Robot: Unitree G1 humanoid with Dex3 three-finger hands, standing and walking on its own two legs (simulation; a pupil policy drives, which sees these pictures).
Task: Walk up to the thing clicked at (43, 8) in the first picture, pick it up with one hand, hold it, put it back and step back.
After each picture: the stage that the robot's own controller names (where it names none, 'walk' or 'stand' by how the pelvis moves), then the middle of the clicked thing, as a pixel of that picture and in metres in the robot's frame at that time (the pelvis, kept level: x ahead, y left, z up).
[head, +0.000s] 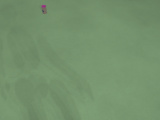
stand; (44, 9) +2.17 +0.57 -0.72
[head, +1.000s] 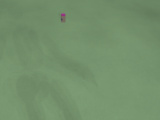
walk; (63, 18) +2.07 +0.25 -0.69
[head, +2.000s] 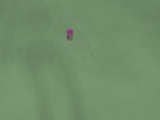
walk; (69, 35) +1.41 +0.09 -0.71
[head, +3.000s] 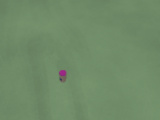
walk; (62, 76) +0.90 +0.12 -0.71
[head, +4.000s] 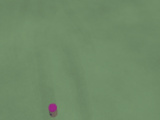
walk; (53, 110) +0.57 +0.19 -0.71
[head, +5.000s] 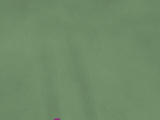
walk; out of the picture +0.39 +0.20 -0.70
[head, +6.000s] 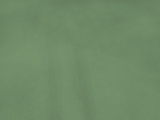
stand; out of the picture +0.34 +0.17 -0.72
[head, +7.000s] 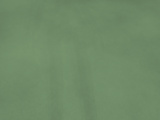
stand; out of the picture +0.34 +0.16 -0.72
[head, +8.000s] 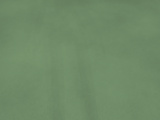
stand; out of the picture +0.35 +0.17 -0.73
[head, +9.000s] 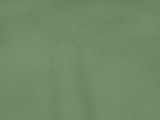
stand; out of the picture +0.34 +0.18 -0.73
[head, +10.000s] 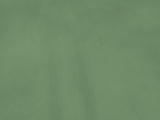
go down; out of the picture +0.34 +0.17 -0.72
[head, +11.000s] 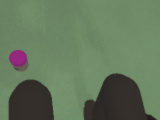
go down; (19, 61) +0.44 +0.20 -0.30
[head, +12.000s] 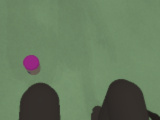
close in; (32, 65) +0.44 +0.19 -0.31
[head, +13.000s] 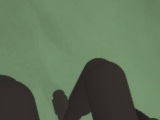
close in; out of the picture +0.43 +0.23 -0.23
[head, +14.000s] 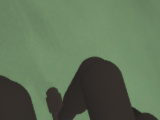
close; out of the picture +0.43 +0.25 -0.23
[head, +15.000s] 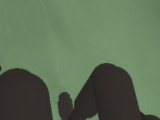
lift; out of the picture +0.37 +0.22 -0.21
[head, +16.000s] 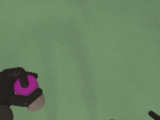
lift; (31, 94) +0.31 +0.18 -0.02
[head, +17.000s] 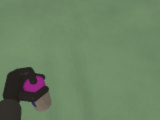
hold; (38, 94) +0.32 +0.16 +0.00
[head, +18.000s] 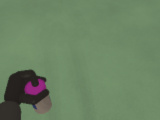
hold; (39, 97) +0.32 +0.17 -0.02
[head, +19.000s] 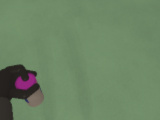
crouch; (30, 90) +0.34 +0.18 -0.06
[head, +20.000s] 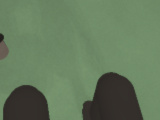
lower; out of the picture +0.48 +0.23 -0.11
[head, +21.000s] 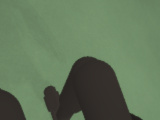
lower; out of the picture +0.45 +0.26 -0.24
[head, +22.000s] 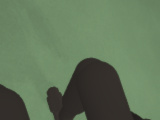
lower; out of the picture +0.44 +0.26 -0.24
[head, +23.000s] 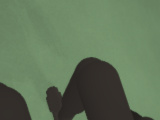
lower; out of the picture +0.44 +0.26 -0.24
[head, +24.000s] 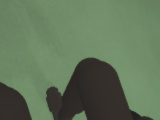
lower; out of the picture +0.44 +0.25 -0.24
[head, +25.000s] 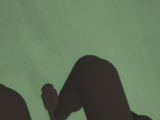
open; out of the picture +0.43 +0.24 -0.24
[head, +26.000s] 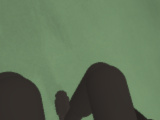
stand; out of the picture +0.43 +0.23 -0.25
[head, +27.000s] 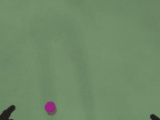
stand; (51, 108) +0.39 +0.17 -0.58
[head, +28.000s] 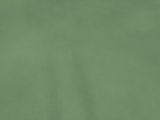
stand; out of the picture +0.36 +0.17 -0.67
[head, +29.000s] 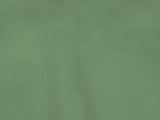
stand; out of the picture +0.37 +0.16 -0.67
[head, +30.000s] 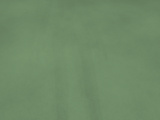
stand; out of the picture +0.38 +0.16 -0.72
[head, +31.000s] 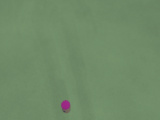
walk; (66, 106) +0.44 +0.11 -0.70
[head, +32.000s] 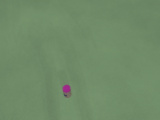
walk; (67, 91) +0.64 +0.16 -0.70
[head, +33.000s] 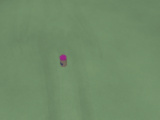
walk; (63, 61) +0.99 +0.17 -0.70
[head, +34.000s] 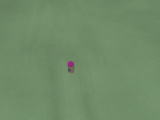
stand; (71, 67) +1.04 +0.13 -0.72
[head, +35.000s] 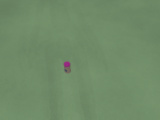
stand; (67, 67) +1.05 +0.17 -0.72
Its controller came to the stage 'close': yes
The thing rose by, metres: 0.69
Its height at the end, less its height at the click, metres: +0.00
